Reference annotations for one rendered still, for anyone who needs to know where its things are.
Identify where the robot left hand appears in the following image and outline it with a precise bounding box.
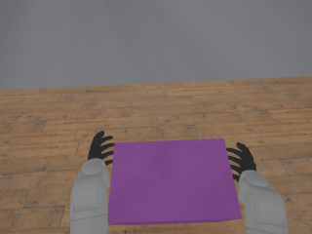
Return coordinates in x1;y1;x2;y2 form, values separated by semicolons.
87;131;114;166

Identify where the carton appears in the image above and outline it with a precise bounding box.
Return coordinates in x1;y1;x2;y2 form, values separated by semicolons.
107;138;242;225

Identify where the left robot forearm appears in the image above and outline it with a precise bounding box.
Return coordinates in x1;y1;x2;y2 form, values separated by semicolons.
70;158;111;234

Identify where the right robot forearm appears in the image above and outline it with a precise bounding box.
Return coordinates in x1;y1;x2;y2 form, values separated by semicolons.
237;170;289;234

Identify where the robot right hand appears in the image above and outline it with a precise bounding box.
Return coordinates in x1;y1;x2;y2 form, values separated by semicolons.
226;142;256;182

